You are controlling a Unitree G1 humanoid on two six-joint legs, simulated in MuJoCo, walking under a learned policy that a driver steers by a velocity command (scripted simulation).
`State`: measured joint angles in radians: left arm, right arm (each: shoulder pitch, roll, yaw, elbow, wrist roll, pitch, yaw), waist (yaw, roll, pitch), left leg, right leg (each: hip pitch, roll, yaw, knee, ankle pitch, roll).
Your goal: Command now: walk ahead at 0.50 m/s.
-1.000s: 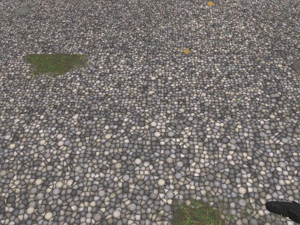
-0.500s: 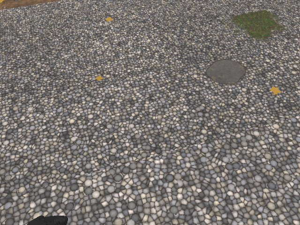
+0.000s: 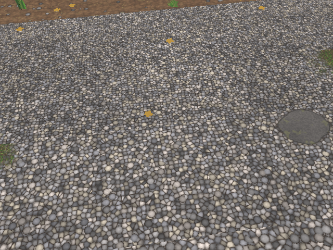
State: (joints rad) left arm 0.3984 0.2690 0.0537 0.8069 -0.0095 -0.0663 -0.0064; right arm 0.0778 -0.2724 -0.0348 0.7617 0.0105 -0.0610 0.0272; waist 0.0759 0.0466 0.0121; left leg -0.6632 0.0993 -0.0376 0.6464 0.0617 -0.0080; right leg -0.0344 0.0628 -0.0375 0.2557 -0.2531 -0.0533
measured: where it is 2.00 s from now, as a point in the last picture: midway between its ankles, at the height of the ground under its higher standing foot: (179, 200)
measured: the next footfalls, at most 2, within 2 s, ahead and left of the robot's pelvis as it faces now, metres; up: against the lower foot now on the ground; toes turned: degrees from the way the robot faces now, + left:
left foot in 0.14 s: +0.26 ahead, +0.14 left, +0.00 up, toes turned +2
right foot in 0.62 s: +0.47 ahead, -0.11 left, +0.00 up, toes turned -2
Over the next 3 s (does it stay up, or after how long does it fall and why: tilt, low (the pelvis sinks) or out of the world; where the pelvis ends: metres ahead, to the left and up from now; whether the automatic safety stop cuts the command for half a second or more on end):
stays up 0.81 0.06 -0.20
